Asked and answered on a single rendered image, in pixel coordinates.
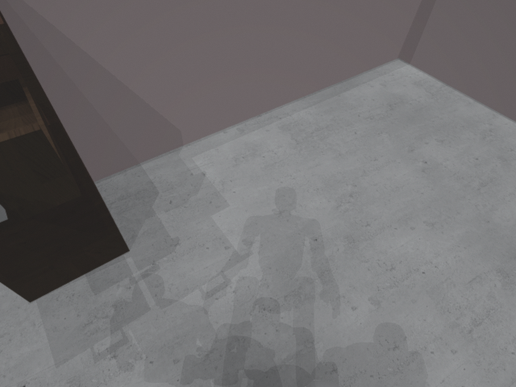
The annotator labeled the cabinet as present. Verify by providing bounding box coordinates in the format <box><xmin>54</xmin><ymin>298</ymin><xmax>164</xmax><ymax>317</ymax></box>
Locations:
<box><xmin>0</xmin><ymin>11</ymin><xmax>130</xmax><ymax>302</ymax></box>

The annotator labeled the drawer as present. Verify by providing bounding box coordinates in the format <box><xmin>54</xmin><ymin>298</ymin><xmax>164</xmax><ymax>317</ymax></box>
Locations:
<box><xmin>0</xmin><ymin>76</ymin><xmax>81</xmax><ymax>230</ymax></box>

